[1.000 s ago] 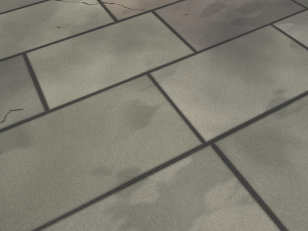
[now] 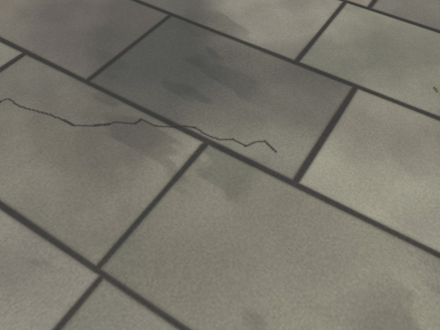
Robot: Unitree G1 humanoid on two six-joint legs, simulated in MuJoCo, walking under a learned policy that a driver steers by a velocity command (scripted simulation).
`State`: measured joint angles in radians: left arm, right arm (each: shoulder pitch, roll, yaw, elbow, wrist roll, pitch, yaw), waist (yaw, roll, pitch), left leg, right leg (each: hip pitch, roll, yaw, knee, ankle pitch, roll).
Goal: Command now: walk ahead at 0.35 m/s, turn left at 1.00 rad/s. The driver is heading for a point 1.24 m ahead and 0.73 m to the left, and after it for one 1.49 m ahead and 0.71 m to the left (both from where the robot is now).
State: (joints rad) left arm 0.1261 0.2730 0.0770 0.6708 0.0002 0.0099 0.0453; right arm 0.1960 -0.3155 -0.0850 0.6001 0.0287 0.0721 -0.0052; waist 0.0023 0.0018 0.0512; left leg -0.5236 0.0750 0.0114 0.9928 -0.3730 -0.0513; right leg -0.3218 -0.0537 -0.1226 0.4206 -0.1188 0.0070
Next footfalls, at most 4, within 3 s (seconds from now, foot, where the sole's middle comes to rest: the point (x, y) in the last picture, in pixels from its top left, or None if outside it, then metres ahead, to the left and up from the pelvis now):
0.12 left None -0.02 0.12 -0.77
0.48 right None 0.40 0.02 -0.77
0.92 left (77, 286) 0.58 0.46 -0.77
1.38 right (46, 172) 1.01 0.66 -0.77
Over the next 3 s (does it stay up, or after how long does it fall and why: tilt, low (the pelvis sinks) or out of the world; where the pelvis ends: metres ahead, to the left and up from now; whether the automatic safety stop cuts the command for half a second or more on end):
stays up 1.36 0.98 0.00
